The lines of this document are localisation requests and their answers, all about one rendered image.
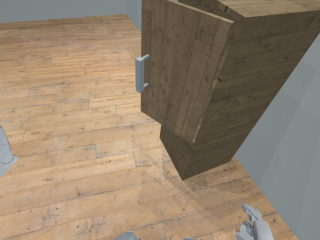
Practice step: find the left robot hand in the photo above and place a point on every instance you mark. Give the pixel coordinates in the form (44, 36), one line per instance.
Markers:
(6, 158)

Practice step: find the handle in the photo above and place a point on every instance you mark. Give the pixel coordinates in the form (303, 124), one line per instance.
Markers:
(139, 73)

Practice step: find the cupboard door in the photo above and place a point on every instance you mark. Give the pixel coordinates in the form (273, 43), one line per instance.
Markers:
(185, 47)

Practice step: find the left robot shin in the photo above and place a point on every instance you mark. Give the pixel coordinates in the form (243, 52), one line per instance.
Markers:
(130, 232)

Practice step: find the right robot hand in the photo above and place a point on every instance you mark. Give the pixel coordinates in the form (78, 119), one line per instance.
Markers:
(260, 230)

